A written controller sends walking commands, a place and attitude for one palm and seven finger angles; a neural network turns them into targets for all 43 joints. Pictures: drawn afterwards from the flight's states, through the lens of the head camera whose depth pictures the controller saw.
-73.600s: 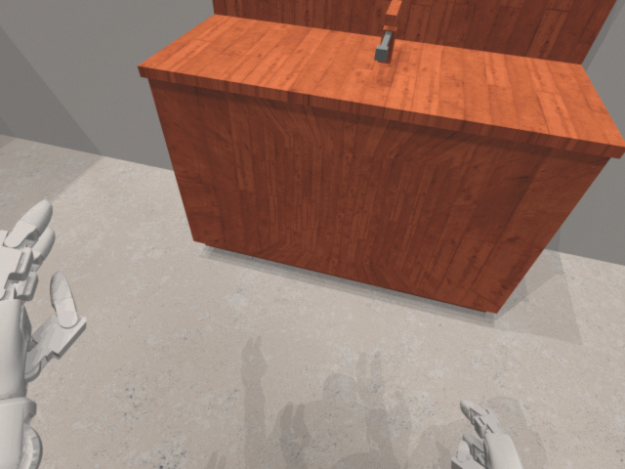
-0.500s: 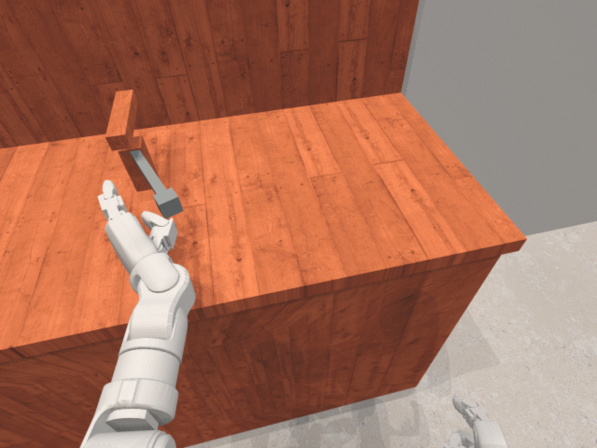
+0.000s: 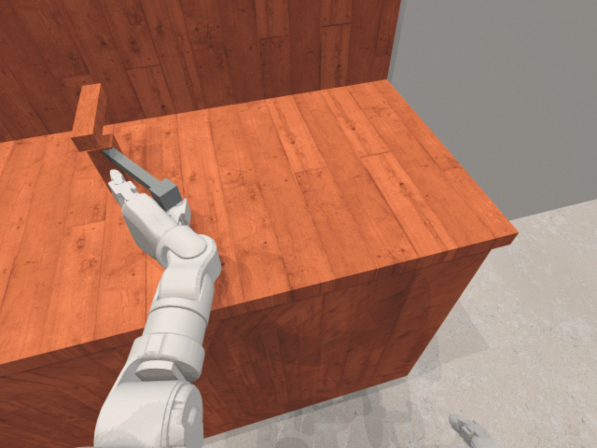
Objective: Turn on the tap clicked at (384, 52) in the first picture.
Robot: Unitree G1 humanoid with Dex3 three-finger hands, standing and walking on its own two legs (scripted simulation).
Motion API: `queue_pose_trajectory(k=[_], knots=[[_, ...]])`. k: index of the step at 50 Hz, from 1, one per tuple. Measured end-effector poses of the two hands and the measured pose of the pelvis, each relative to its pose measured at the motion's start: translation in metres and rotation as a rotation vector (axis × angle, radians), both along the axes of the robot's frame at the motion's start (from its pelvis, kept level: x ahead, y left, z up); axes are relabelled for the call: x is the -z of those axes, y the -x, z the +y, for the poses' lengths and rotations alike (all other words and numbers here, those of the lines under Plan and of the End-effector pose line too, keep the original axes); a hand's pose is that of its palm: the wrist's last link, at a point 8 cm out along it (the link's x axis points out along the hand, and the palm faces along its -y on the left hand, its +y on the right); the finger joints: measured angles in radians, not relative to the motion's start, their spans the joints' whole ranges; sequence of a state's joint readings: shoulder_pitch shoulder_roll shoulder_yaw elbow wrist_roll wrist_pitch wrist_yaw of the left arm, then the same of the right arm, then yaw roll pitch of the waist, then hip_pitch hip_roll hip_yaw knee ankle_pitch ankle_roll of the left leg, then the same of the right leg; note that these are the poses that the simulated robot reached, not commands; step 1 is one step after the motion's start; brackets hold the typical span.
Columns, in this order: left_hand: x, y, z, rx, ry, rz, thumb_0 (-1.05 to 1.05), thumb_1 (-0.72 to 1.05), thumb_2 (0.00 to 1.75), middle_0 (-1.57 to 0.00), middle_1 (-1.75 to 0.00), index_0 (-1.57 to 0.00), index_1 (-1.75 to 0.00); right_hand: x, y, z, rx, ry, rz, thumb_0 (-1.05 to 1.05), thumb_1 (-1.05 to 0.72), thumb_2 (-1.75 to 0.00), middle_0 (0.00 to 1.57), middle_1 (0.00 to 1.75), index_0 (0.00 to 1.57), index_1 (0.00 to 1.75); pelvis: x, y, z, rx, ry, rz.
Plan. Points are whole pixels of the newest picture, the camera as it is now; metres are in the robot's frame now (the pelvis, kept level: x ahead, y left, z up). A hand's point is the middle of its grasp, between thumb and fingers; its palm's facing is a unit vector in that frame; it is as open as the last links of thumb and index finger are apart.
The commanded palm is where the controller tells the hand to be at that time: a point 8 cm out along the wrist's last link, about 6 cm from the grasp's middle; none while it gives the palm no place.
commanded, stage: push the lever round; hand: left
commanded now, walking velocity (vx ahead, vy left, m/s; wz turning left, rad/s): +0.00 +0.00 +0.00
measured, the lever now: (166, 194) +0.42 +0.19 +0.13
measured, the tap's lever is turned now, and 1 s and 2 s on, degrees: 34 61 86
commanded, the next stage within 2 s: lift the hand up off the lever in 1.16 s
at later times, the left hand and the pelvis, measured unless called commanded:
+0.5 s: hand (196, 193) +0.45 +0.16 +0.09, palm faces +0.80 -0.57 -0.16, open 8.1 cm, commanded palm +0.41 +0.18 +0.11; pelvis +0.00 -0.01 -0.01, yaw +1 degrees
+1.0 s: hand (209, 182) +0.48 +0.15 +0.09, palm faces +0.82 -0.55 -0.16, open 8.3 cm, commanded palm +0.44 +0.17 +0.11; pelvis -0.01 -0.02 -0.02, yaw +1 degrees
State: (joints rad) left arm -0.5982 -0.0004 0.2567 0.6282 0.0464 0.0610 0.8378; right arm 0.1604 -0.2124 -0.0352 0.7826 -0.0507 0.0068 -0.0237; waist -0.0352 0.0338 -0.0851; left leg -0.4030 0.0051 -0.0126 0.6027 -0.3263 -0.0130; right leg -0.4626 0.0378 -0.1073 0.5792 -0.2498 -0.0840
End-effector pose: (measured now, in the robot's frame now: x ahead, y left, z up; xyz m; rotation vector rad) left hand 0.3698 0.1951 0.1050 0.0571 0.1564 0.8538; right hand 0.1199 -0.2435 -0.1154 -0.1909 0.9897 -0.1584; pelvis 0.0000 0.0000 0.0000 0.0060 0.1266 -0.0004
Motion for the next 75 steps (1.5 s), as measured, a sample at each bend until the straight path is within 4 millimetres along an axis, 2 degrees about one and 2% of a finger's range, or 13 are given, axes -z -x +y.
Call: queue_pose_trajectory(k=[14,28,43,59,75], knots=[[0.0,-0.02,-0.012,-0.073,-0.006,0.03,0.02,0.9,0.9,-0.14,-0.15,-0.11,-0.14,0.009,0.006,-0.005,-0.02,-0.01,0.066,0.01,-0.9,-0.9,0.2,0.3,0.2,0.3,0.003,-0.006,-0.004,-0.011,-0.002,0.039],[-0.001,-0.028,-0.019,-0.112,-0.013,0.051,0.03,0.9,0.9,-0.14,-0.14,-0.09,-0.13,0.015,0.019,-0.011,-0.027,-0.018,0.087,0.01,-0.9,-0.9,0.2,0.3,0.2,0.3,0.008,-0.001,-0.011,-0.018,-0.005,0.063],[0.001,-0.043,-0.03,-0.137,-0.022,0.042,0.02,0.9,0.9,-0.1,-0.13,-0.03,-0.1,0.026,0.062,-0.025,0.016,-0.011,0.159,0.0,-0.9,-0.9,0.2,0.3,0.2,0.3,0.014,0.008,-0.019,-0.012,-0.013,0.102],[-0.001,-0.059,-0.035,-0.134,-0.016,0.05,0.02,0.9,0.9,-0.13,-0.14,-0.03,-0.1,0.027,0.104,-0.042,0.082,0.012,0.197,0.0,-0.9,-0.9,0.2,0.3,0.2,0.3,0.018,0.018,-0.025,0.0,-0.016,0.132],[-0.003,-0.072,-0.036,-0.145,0.003,0.046,0.02,0.9,0.9,-0.15,-0.15,-0.04,-0.1,0.03,0.139,-0.04,0.11,-0.004,0.248,0.0,-0.9,-0.9,0.2,0.3,0.2,0.3,0.021,0.023,-0.026,0.013,-0.016,0.159]])
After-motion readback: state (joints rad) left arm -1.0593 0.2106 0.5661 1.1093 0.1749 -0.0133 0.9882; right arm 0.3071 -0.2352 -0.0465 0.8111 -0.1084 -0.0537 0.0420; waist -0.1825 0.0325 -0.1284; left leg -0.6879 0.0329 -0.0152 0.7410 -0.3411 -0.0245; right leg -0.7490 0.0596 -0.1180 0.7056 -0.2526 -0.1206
